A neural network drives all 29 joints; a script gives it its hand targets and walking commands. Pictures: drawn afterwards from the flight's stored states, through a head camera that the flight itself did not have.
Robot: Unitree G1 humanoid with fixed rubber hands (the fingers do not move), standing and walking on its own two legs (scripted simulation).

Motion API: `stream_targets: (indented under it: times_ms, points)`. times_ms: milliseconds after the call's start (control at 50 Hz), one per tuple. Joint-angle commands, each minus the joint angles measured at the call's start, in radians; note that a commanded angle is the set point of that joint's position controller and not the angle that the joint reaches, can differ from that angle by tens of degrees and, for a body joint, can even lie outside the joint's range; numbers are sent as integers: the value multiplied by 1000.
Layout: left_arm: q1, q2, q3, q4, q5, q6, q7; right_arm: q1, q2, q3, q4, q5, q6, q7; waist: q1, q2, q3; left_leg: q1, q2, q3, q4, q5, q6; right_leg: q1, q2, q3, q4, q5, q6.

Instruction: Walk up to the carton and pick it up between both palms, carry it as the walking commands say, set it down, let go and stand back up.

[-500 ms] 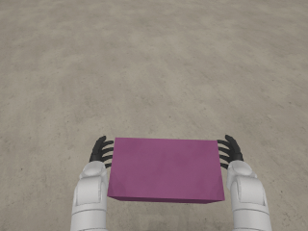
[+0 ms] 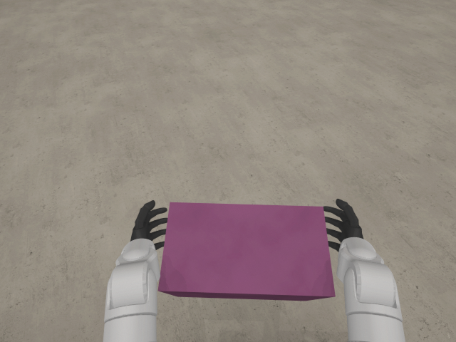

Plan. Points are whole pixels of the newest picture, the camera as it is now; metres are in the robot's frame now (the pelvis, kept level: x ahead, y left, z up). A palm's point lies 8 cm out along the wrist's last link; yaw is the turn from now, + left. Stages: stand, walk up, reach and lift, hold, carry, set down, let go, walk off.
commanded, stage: carry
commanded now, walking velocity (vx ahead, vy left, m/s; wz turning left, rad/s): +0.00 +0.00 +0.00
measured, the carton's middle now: (243, 255) +0.29 +0.00 -0.05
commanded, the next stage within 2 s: none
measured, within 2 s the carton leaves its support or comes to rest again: neither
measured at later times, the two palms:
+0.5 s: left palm (139, 241) +0.28 +0.19 +0.04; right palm (342, 241) +0.28 -0.17 +0.03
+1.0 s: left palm (137, 239) +0.28 +0.19 +0.04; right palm (341, 239) +0.28 -0.17 +0.04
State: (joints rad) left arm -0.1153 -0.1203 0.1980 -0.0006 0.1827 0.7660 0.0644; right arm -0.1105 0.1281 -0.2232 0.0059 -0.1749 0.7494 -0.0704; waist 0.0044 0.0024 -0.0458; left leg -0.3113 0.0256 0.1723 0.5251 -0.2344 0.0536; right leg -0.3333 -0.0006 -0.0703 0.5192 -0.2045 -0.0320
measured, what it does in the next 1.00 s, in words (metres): stands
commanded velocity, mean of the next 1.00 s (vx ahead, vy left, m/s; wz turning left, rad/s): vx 0.00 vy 0.01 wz -0.02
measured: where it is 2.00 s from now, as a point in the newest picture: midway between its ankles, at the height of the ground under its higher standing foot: outside the picture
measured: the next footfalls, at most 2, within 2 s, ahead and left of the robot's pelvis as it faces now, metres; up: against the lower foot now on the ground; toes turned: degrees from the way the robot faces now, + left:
right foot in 1.56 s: +0.03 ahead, -0.05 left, +0.00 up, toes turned -24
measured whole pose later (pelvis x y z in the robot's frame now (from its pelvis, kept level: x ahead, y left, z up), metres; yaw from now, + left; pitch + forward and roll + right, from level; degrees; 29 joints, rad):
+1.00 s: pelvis +0.01 +0.01 +0.00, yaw +0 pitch +1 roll +0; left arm -0.11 -0.13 0.20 -0.02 0.18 0.77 0.07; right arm -0.10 0.13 -0.22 -0.01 -0.17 0.75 -0.07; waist 0.01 0.01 -0.05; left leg -0.30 0.01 0.18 0.52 -0.25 0.07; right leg -0.33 -0.02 -0.06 0.52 -0.22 -0.01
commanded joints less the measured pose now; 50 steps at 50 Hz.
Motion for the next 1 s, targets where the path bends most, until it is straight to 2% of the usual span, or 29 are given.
stream_targets:
  times_ms: [0,20,40,60,100,120,140,160,220,240,260,340,360,420,480,500,540,560,600,640,680,700,800,840,880,900,920,960,980]
  points:
    - [-491,-613,-522,103,-183,-44,-241,-445,593,520,111,164,-35,258,1,20,-311,116,131,-154,-134,36,-2,91,-108,103,-82,58,-22]
    - [-567,-727,-656,-247,-337,-47,-220,-536,709,666,-240,319,-31,236,1,-20,-293,116,125,-141,-112,32,-1,83,-116,126,-103,100,-21]
    - [-556,-712,-643,-264,-328,-27,-213,-512,701,661,-236,319,-10,235,1,9,-287,122,129,-155,-121,58,-7,57,-115,123,-96,81,-18]
    - [-541,-724,-645,-242,-318,-15,-217,-494,714,656,-211,309,-3,239,1,22,-300,119,126,-143,-123,48,-6,72,-120,117,-90,81,-20]
    - [-471,-585,-484,162,-158,-28,-236,-426,568,490,172,139,-19,253,0,5,-304,101,128,-154,-137,-2,5,94,-116,113,-105,54,-19]
    - [-482,-601,-518,78,-187,-55,-239,-415,588,517,117,161,-38,256,-1,0,-306,102,133,-160,-149,-9,-2,92,-107,111,-93,31,-21]
    - [-556,-712,-658,-273,-344,-44,-214,-510,690,659,-233,321,-29,233,4,-11,-298,99,127,-160,-136,0,-2,90,-110,118,-101,56,-16]
    - [-546,-740,-670,-282,-341,-29,-219,-491,716,671,-259,317,-15,237,2,-10,-291,105,130,-155,-138,11,-11,73,-108,115,-96,53,-14]
    - [-480,-635,-518,80,-198,-38,-237,-461,612,542,67,186,-28,251,1,-16,-328,132,127,-142,-108,114,-6,107,-118,111,-76,132,-21]
    - [-531,-672,-604,-199,-301,-45,-218,-523,653,632,-213,294,-33,233,3,-15,-325,132,122,-142,-108,97,-4,103,-115,117,-82,128,-20]
    - [-536,-721,-654,-281,-339,-31,-217,-485,691,664,-265,310,-13,229,1,-29,-322,142,121,-135,-101,102,-7,75,-120,128,-85,134,-20]
    - [-470,-602,-541,35,-201,-36,-232,-382,585,524,88,167,-21,250,1,30,-344,159,139,-163,-124,159,-1,84,-108,107,-52,98,-18]
    - [-523,-704,-648,-267,-327,-32,-215,-487,673,643,-255,304,-23,231,4,3,-333,146,141,-160,-121,146,-1,83,-106,109,-65,88,-15]
    - [-514,-651,-572,-57,-252,-24,-230,-443,631,563,-28,220,-16,242,1,9,-314,125,128,-151,-119,72,1,81,-113,123,-85,89,-23]
    - [-502,-663,-575,-41,-252,-52,-240,-456,632,581,-41,219,-39,249,2,-26,-330,138,128,-149,-118,140,-3,96,-112,110,-66,114,-16]
    - [-551,-720,-635,-203,-321,-49,-228,-516,689,641,-206,294,-38,238,1,-20,-319,136,132,-152,-110,166,-11,90,-110,101,-59,124,-11]
    - [-479,-656,-548,71,-212,-64,-250,-427,621,545,83,181,-51,263,0,-2,-330,145,130,-147,-110,179,-6,86,-111,109,-60,124,-13]
    - [-546,-693,-611,-144,-300,-65,-235,-476,656,597,-124,261,-53,247,0,21,-332,130,132,-152,-120,153,-3,91,-107,102,-56,100,-9]
    - [-515,-684,-591,-5,-243,-69,-252,-438,652,573,34,208,-55,269,0,38,-321,146,146,-165,-132,198,-5,64,-98,97,-39,81,-7]
    - [-564,-691,-610,-107,-278,-62,-233,-502,652,591,-86,258,-53,258,3,65,-318,152,153,-177,-142,192,-10,56,-92,91,-41,57,-5]
    - [-550,-722,-643,-203,-317,-56,-228,-492,689,638,-181,296,-46,248,4,2,-323,126,148,-174,-144,154,-5,89,-92,96,-46,68,-8]
    - [-523,-676,-585,-60,-261,-50,-231,-460,640,573,-43,234,-42,250,4,17,-320,121,140,-168,-142,142,-5,89,-99,97,-51,80,-7]
    - [-490,-701,-613,-135,-291,-37,-228,-473,666,631,-153,275,-31,241,4,-21,-335,161,133,-147,-115,176,-14,103,-112,104,-63,119,-6]
    - [-500,-671,-586,-32,-248,-45,-239,-433,642,582,-10,219,-33,256,3,-3,-343,153,138,-158,-125,177,-11,92,-105,104,-52,89,-8]
    - [-519,-684,-609,-154,-289,-40,-226,-488,650,621,-159,273,-29,242,6,-22,-324,137,136,-154,-137,75,-11,91,-106,105,-68,65,-7]
    - [-498,-657,-569,-1,-235,-43,-247,-456,635,577,11,207,-35,258,3,0,-319,126,139,-163,-141,96,-4,92,-113,108,-74,69,-10]
    - [-566,-731,-659,-261,-343,-38,-227,-512,708,660,-242,312,-27,238,3,-10,-304,123,124,-149,-132,58,-5,82,-118,121,-82,75,-13]
    - [-522,-678,-603,-98,-274,-24,-235,-442,653,592,-71,235,-11,245,4,0,-334,154,131,-144,-110,145,-13,83,-116,111,-68,108,-10]
    - [-564,-779,-711,-335,-364,0,-217,-527,753,724,-346,343,10,230,4,6,-316,146,129,-138,-112,137,-23,74,-127,118,-70,99,-6]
